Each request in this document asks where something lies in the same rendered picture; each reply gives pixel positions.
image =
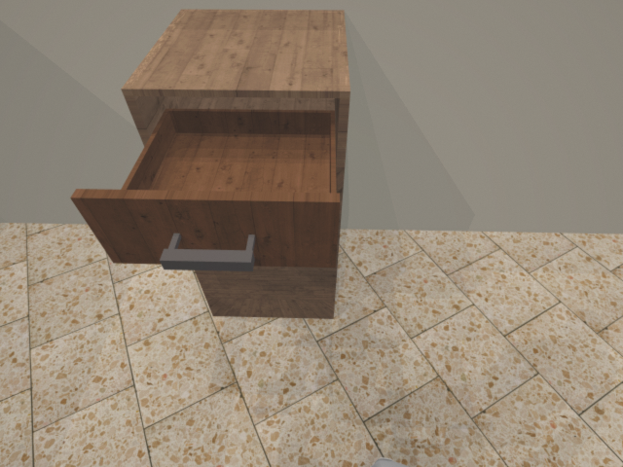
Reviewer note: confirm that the drawer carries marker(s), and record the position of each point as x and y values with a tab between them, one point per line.
217	175

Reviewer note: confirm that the cabinet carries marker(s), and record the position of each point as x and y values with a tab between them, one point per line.
252	60

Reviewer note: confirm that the handle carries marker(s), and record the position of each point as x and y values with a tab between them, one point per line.
202	259

